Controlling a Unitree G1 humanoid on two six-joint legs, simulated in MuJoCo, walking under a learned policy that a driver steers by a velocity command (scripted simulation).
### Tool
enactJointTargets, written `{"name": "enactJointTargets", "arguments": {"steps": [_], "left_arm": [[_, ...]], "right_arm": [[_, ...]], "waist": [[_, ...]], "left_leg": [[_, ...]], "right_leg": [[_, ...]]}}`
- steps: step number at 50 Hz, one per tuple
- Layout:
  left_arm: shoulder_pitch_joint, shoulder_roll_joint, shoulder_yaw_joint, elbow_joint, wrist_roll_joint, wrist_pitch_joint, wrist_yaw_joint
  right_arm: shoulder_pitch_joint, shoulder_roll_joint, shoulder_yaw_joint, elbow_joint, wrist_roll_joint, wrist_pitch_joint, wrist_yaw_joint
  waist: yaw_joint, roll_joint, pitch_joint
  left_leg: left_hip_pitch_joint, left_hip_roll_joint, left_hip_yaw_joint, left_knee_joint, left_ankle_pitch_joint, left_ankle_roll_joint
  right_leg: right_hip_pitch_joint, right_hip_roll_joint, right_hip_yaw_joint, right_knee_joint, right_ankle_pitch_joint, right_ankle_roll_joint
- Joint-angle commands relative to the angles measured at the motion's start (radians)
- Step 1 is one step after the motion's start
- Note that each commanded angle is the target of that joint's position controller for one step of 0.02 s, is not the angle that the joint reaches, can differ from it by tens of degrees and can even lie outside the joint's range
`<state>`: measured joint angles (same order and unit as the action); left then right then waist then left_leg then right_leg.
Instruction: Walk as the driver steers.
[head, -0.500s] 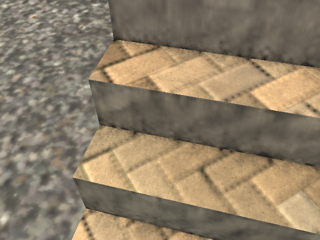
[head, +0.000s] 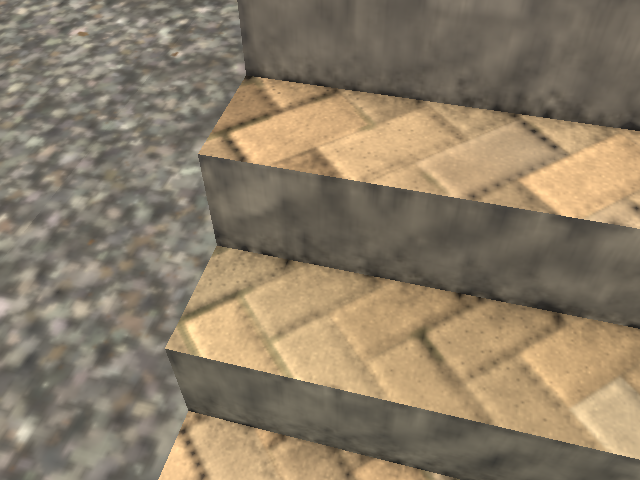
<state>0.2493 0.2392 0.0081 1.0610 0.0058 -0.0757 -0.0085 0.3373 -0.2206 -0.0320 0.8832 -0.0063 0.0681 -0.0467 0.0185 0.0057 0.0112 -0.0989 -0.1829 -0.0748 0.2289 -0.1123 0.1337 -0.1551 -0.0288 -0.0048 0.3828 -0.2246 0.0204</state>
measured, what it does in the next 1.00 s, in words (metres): shifts its weight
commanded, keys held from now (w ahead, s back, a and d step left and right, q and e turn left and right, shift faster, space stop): no key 0.06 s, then w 0.94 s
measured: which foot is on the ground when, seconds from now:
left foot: down 0.00-1.00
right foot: down 0.00-1.00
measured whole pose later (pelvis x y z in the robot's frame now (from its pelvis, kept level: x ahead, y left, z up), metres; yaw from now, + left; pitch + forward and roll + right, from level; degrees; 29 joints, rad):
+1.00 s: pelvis +0.03 -0.04 +0.00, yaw -1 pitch +0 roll +1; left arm 0.23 0.16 -0.06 0.98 0.00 -0.07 0.05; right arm 0.18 -0.21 0.04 0.93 -0.02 -0.05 -0.03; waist 0.00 0.02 0.01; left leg -0.02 -0.12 -0.09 0.18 -0.15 0.08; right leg -0.05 0.03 -0.01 0.26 -0.21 -0.04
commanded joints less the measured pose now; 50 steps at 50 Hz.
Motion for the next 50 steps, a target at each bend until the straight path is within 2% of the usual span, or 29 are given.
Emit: {"name": "enactJointTargets", "arguments": {"steps": [1,3,4,5,6,7,9,12,14,18,20,21,22,24,25,26,29,42,44,50], "left_arm": [[0.030,0.116,0.022,-0.028,-0.003,-0.008,0.004],[0.031,0.117,0.023,-0.027,-0.004,-0.007,0.004],[0.040,0.108,0.022,-0.021,-0.005,-0.005,0.006],[0.061,0.010,-0.010,0.001,-0.010,0.040,0.040],[0.029,0.018,-0.018,-0.023,0.001,0.059,0.055],[0.031,0.030,-0.018,-0.031,0.007,0.066,0.059],[0.041,0.061,-0.016,-0.037,0.009,0.060,0.057],[0.049,0.058,-0.020,-0.047,0.003,0.043,0.054],[0.049,0.047,-0.024,-0.054,0.001,0.037,0.052],[0.058,0.042,-0.027,-0.066,-0.009,0.027,0.057],[0.054,0.040,-0.027,-0.074,-0.010,0.025,0.059],[0.076,0.033,-0.028,-0.068,-0.010,0.027,0.059],[0.048,0.033,-0.030,-0.082,-0.008,0.025,0.059],[0.058,0.020,-0.033,-0.083,-0.005,0.026,0.059],[0.067,0.014,-0.034,-0.080,-0.012,0.024,0.061],[0.075,0.022,-0.031,-0.076,-0.026,0.022,0.064],[0.055,0.022,-0.032,-0.092,-0.020,0.017,0.065],[0.007,0.020,-0.037,-0.120,-0.003,0.010,0.059],[0.021,0.004,-0.046,-0.110,-0.002,0.006,0.057],[0.000,0.018,-0.048,-0.114,0.000,-0.001,0.056]], "right_arm": [[0.052,-0.105,-0.024,-0.045,-0.001,-0.006,-0.005],[0.056,-0.105,-0.025,-0.049,-0.001,-0.006,-0.006],[0.061,-0.097,-0.023,-0.051,-0.003,-0.006,-0.007],[0.086,-0.066,0.002,-0.012,-0.022,-0.049,0.006],[0.053,-0.046,0.011,-0.013,-0.011,-0.068,0.006],[0.037,-0.056,0.016,-0.006,-0.008,-0.076,0.007],[0.018,-0.072,0.023,-0.003,-0.008,-0.085,0.008],[0.012,-0.082,0.030,0.007,-0.003,-0.100,0.012],[0.006,-0.074,0.039,0.012,-0.003,-0.111,0.016],[0.007,-0.073,0.045,0.029,0.002,-0.127,0.019],[-0.005,-0.070,0.047,0.034,0.003,-0.130,0.018],[0.018,-0.067,0.047,0.044,0.002,-0.129,0.018],[-0.025,-0.066,0.050,0.036,0.003,-0.130,0.018],[-0.014,-0.063,0.049,0.043,0.001,-0.128,0.017],[-0.033,-0.071,0.048,0.040,-0.010,-0.123,0.016],[-0.055,-0.068,0.047,0.031,-0.017,-0.124,0.020],[-0.067,-0.069,0.048,0.034,-0.010,-0.124,0.023],[-0.151,-0.070,0.055,0.022,-0.013,-0.124,0.023],[-0.142,-0.071,0.055,0.017,-0.013,-0.129,0.016],[-0.159,-0.073,0.055,0.002,-0.012,-0.131,0.019]], "waist": [[-0.001,0.001,0.025],[-0.002,0.000,0.024],[-0.003,0.001,0.010],[-0.024,-0.001,0.025],[-0.014,0.017,0.060],[-0.009,0.024,0.062],[-0.003,0.024,0.065],[-0.005,0.008,0.045],[-0.007,0.009,0.030],[-0.014,0.002,-0.016],[-0.014,-0.002,-0.025],[-0.016,0.007,-0.028],[-0.011,-0.004,-0.013],[-0.014,-0.005,-0.010],[-0.010,-0.005,-0.002],[-0.016,0.001,-0.013],[-0.021,-0.005,-0.029],[-0.018,-0.018,-0.022],[-0.022,-0.020,-0.019],[-0.020,-0.015,-0.021]], "left_leg": [[0.016,0.243,-0.195,-0.038,0.135,-0.110],[0.020,0.244,-0.198,-0.039,0.146,-0.114],[0.021,0.245,-0.206,-0.063,0.066,-0.113],[-0.004,0.282,-0.225,-0.152,-0.056,-0.108],[-0.054,0.275,-0.231,-0.170,-0.141,-0.102],[-0.062,0.268,-0.236,-0.185,-0.195,-0.097],[-0.054,0.263,-0.234,-0.191,-0.204,-0.087],[0.002,0.267,-0.219,-0.162,-0.052,-0.079],[0.042,0.266,-0.198,-0.125,0.122,-0.083],[0.124,0.264,-0.168,-0.050,0.400,-0.079],[0.136,0.264,-0.160,-0.028,0.476,-0.077],[0.154,0.263,-0.167,-0.039,0.447,-0.075],[0.132,0.263,-0.157,-0.020,0.487,-0.071],[0.144,0.262,-0.163,-0.031,0.461,-0.067],[0.150,0.267,-0.173,-0.017,0.520,-0.062],[0.152,0.266,-0.161,-0.003,0.533,-0.065],[0.147,0.264,-0.157,0.002,0.539,-0.064],[0.087,0.266,-0.139,-0.020,0.339,-0.049],[0.067,0.263,-0.135,-0.034,0.284,-0.054],[0.049,0.265,-0.127,-0.041,0.242,-0.062]], "right_leg": [[-0.057,-0.091,0.085,-0.040,-0.003,-0.003],[-0.060,-0.093,0.084,-0.036,-0.002,-0.001],[-0.051,-0.089,0.080,-0.038,-0.022,0.000],[-0.035,-0.052,0.046,-0.031,-0.066,-0.016],[-0.009,-0.053,0.049,-0.028,-0.038,-0.021],[-0.004,-0.053,0.046,-0.027,-0.042,-0.028],[-0.008,-0.053,0.045,-0.030,-0.033,-0.037],[-0.018,-0.056,0.051,-0.036,-0.005,-0.044],[-0.016,-0.060,0.061,-0.044,0.032,-0.049],[-0.012,-0.066,0.066,-0.043,0.083,-0.051],[-0.002,-0.067,0.067,-0.044,0.108,-0.051],[-0.009,-0.066,0.057,-0.040,0.074,-0.052],[0.001,-0.069,0.071,-0.052,0.121,-0.052],[-0.003,-0.069,0.064,-0.051,0.104,-0.056],[-0.008,-0.066,0.061,-0.045,0.128,-0.061],[0.003,-0.064,0.059,-0.039,0.162,-0.061],[0.033,-0.071,0.062,-0.046,0.214,-0.060],[0.105,-0.094,0.090,-0.114,0.282,-0.067],[0.120,-0.094,0.103,-0.124,0.283,-0.077],[0.134,-0.096,0.112,-0.139,0.296,-0.083]]}}
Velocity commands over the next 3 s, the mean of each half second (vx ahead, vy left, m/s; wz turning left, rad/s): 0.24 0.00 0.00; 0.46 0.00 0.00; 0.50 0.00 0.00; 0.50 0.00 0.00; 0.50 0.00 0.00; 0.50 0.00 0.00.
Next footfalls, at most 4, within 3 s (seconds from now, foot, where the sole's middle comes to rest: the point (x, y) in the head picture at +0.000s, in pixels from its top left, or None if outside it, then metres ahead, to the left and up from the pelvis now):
none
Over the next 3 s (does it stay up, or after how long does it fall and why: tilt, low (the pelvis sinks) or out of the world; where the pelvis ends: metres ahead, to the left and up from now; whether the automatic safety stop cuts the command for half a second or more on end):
stays up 0.02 -0.08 0.00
